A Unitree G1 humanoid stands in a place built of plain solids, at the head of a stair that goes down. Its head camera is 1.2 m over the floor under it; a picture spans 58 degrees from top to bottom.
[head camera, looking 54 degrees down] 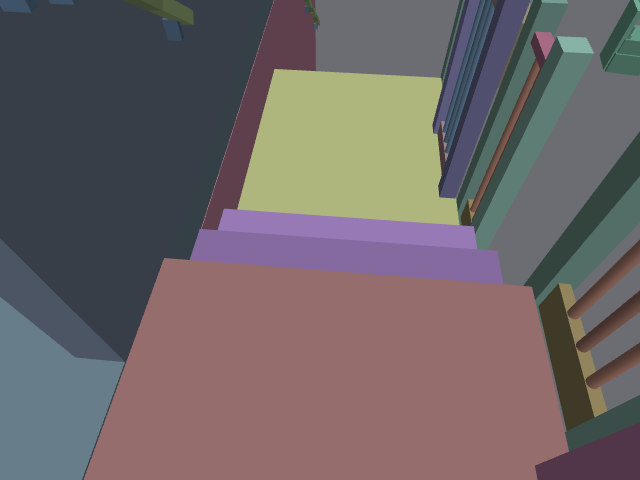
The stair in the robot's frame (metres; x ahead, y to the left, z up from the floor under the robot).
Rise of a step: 0.20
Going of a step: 0.28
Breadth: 1.20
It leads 5 degrees to the right of straight ahead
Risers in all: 3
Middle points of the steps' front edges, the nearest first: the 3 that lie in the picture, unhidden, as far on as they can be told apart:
0.74 -0.08 0.00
1.02 -0.10 -0.20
1.30 -0.13 -0.41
